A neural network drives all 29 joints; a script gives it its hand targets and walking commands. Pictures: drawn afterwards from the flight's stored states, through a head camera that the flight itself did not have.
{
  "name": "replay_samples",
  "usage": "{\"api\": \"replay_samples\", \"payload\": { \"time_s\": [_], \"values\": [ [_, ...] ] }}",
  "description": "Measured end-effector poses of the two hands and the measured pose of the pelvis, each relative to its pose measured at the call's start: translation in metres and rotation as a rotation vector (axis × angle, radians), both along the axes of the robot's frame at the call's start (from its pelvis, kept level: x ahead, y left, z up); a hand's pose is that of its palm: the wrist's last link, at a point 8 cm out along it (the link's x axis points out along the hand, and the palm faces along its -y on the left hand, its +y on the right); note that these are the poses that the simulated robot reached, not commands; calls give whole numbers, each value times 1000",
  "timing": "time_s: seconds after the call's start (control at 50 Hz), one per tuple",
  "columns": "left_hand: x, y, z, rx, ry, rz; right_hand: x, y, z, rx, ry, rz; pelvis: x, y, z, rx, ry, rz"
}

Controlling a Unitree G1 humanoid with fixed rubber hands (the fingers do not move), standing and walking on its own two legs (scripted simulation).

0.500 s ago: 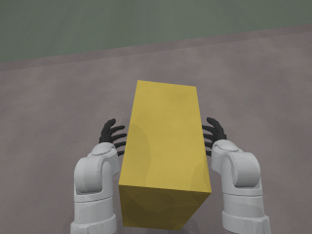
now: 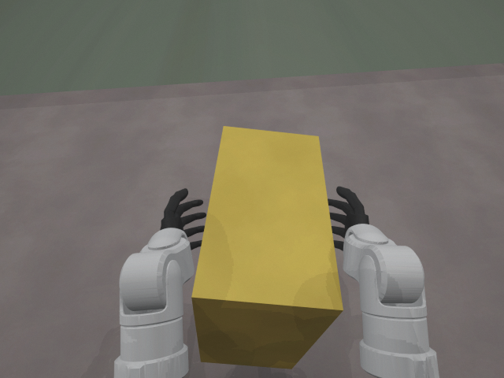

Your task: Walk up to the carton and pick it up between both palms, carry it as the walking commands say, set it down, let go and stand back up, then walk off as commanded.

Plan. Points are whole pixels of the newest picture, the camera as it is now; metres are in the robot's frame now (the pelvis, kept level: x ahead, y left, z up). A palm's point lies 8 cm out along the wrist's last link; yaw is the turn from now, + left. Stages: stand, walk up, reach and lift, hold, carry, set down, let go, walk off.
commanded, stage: carry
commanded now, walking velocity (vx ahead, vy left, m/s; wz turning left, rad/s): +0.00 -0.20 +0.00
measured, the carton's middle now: (258, 251) +0.34 +0.01 +0.00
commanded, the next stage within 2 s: none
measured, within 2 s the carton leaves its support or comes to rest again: neither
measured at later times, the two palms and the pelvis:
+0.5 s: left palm (230, 289) +0.22 +0.05 +0.10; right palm (435, 288) +0.22 -0.20 +0.11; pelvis -0.07 -0.08 +0.00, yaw +0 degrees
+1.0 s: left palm (305, 335) +0.16 -0.03 +0.11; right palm out of the picture +0.15 -0.29 +0.10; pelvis -0.13 -0.15 +0.00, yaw -1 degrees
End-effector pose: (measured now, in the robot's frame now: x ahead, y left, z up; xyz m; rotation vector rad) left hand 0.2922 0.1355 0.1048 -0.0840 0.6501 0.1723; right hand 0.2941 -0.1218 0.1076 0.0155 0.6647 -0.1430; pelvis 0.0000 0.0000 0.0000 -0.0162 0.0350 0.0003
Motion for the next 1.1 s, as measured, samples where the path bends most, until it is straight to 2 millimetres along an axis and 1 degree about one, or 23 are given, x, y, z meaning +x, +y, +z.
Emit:
{"api": "replay_samples", "payload": {
  "time_s": [0.08, 0.12, 0.2, 0.32, 0.38, 0.44, 0.52, 0.58, 0.64, 0.72, 0.76, 0.82, 0.9, 0.96, 1.04, 1.1],
  "values": [
    [-9, -33, -6, 34, 19, -15, -13, -33, -15, 34, 19, -13, -12, -25, -5, 27, 12, -14],
    [-15, -48, -6, 49, 37, -24, -22, -48, -21, 51, 40, -21, -19, -37, -3, 35, 0, -21],
    [-28, -69, -6, 56, 55, -27, -36, -68, -23, 62, 55, -25, -32, -55, 1, 59, -12, -19],
    [-46, -82, -3, 38, 11, -26, -53, -82, -14, 45, 11, -28, -49, -70, -2, 47, -33, -16],
    [-55, -84, -4, 10, -8, -28, -63, -84, -8, 16, -8, -30, -57, -74, -6, 28, -43, -17],
    [-64, -82, -7, -15, -23, -26, -71, -82, -5, -9, -22, -26, -64, -76, -10, 1, -42, -14],
    [-77, -83, -2, -11, 5, -10, -80, -83, 0, -7, 6, -7, -73, -82, 0, -14, -42, 2],
    [-83, -89, -1, -8, 13, 2, -82, -88, 2, -9, 13, 5, -79, -91, 2, -13, -22, 7],
    [-87, -104, -3, 2, 17, -2, -86, -103, -3, -3, 18, 1, -85, -104, 1, -4, -4, -3],
    [-91, -135, -9, 34, 31, -17, -95, -135, -16, 30, 33, -14, -94, -127, -4, 22, 4, -18],
    [-96, -148, -7, 49, 47, -26, -103, -148, -21, 49, 49, -22, -99, -137, -1, 27, -7, -24],
    [-105, -161, -4, 60, 56, -28, -113, -161, -21, 64, 56, -25, -109, -147, 3, 45, -12, -20],
    [-117, -169, 2, 65, 28, -28, -125, -169, -16, 69, 29, -28, -120, -155, 3, 50, -27, -20],
    [-126, -170, 5, 55, 2, -34, -135, -170, -10, 59, 2, -35, -129, -155, 2, 45, -40, -24],
    [-139, -164, 8, 33, -25, -37, -148, -164, -2, 37, -24, -37, -140, -150, -1, 29, -50, -25],
    [-149, -152, 6, 15, -35, -30, -156, -152, 2, 17, -34, -28, -147, -143, -4, 4, -49, -18]
  ]
}}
